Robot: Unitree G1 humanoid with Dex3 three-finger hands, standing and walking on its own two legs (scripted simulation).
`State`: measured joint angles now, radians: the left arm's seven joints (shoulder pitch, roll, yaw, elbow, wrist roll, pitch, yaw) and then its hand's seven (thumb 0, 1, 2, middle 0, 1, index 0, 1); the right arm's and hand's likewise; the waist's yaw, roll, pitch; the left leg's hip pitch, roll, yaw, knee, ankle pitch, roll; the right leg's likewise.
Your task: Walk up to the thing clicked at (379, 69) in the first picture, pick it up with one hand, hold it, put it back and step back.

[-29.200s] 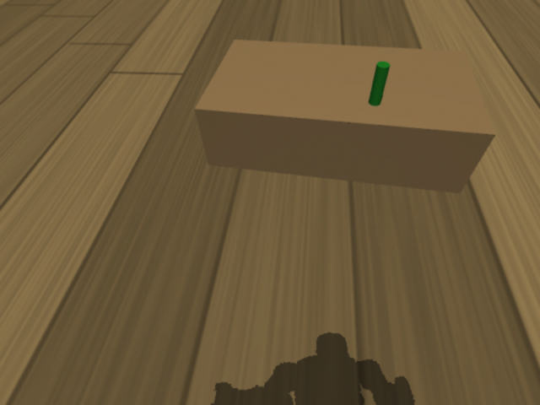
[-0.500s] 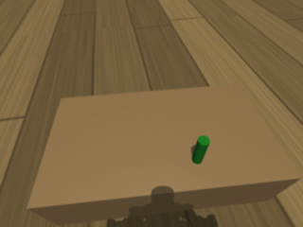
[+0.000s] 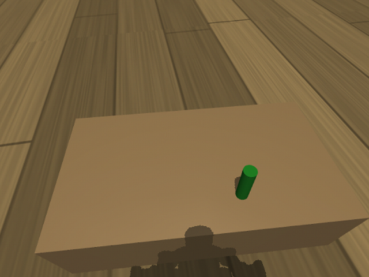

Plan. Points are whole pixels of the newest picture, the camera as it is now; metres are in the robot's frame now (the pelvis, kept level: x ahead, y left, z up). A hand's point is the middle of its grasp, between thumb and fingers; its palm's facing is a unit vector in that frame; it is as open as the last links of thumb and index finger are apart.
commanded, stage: stand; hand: right
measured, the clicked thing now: (245, 183) +0.51 -0.22 -0.33
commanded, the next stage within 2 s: step back in 0.92 s
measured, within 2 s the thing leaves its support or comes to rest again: neither
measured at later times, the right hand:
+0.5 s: hand out of the picture +0.08 -0.25 -0.15, palm faces -0.02 +0.94 -0.35, open 7.4 cm
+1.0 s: hand out of the picture +0.07 -0.26 -0.16, palm faces -0.01 +0.94 -0.34, open 7.4 cm
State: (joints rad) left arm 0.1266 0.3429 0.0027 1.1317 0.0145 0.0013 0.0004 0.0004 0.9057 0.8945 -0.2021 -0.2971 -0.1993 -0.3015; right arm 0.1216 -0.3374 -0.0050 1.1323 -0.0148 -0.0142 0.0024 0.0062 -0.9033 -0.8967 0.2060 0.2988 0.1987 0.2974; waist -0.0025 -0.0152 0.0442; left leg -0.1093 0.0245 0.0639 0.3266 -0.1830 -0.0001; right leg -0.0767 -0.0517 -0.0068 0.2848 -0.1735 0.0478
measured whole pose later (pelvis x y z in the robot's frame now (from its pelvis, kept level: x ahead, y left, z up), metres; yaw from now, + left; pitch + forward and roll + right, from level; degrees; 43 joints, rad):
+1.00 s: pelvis -0.01 +0.00 +0.00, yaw +0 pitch -1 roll +0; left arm 0.12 0.36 0.02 1.08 0.00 0.01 0.00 0.00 0.91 0.89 -0.20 -0.30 -0.20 -0.30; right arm 0.10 -0.34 -0.02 1.10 0.00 0.01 0.01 0.01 -0.90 -0.90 0.21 0.30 0.20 0.30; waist 0.00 -0.02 0.09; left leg -0.16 0.03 0.06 0.38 -0.20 0.00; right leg -0.15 -0.05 -0.01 0.40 -0.21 0.03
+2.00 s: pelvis -0.20 -0.04 -0.03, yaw -3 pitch -2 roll -1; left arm 0.20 0.38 0.08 0.87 0.02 0.03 0.02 0.00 0.91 0.89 -0.20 -0.30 -0.20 -0.30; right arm 0.08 -0.38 -0.04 0.81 -0.02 0.05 0.00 0.01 -0.90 -0.90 0.21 0.30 0.20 0.30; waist 0.02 0.02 0.19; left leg -0.41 0.07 0.06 0.69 -0.24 0.00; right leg -0.22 0.02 0.05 0.64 -0.39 0.02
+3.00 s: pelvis -0.50 -0.02 -0.03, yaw +1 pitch -2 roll +0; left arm 0.13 0.38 0.06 0.78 0.03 0.04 0.03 0.00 0.90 0.89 -0.21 -0.30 -0.20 -0.30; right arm 0.18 -0.41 -0.06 0.86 -0.02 0.05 -0.01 0.01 -0.90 -0.90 0.21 0.30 0.20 0.30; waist 0.02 0.01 0.18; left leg -0.28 -0.04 -0.05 0.72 -0.43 0.00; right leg -0.41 -0.06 -0.01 0.71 -0.27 0.02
